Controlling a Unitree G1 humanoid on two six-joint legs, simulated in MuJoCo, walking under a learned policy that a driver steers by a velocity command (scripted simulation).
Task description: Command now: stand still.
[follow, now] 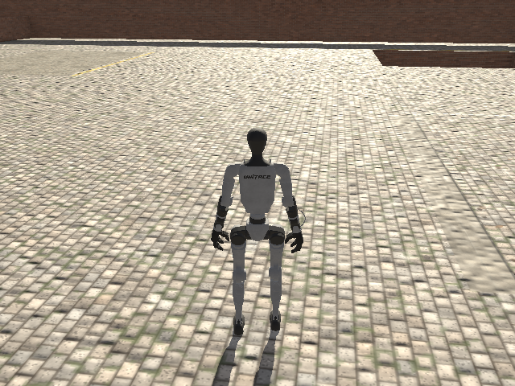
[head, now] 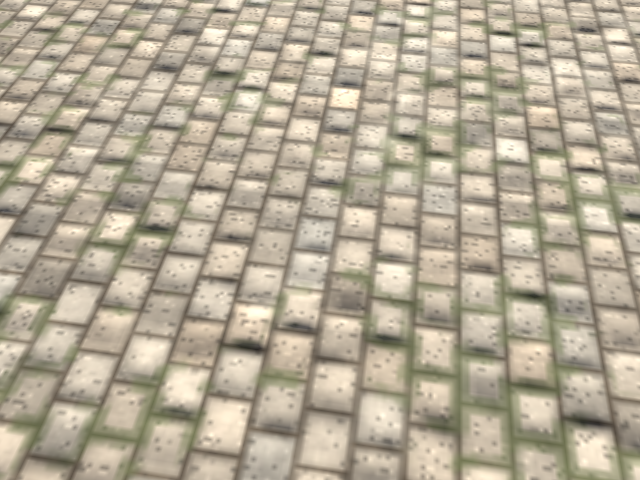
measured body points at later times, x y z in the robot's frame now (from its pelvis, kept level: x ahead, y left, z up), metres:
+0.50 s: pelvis -0.01 +0.00 +0.00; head +0.00 +0.00 +0.45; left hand +0.02 +0.25 -0.16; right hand +0.00 -0.24 -0.16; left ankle -0.03 +0.12 -0.74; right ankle +0.01 -0.12 -0.74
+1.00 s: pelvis -0.01 +0.00 +0.00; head +0.01 +0.00 +0.45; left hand +0.01 +0.24 -0.16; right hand -0.02 -0.23 -0.16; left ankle -0.03 +0.12 -0.74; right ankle +0.01 -0.12 -0.74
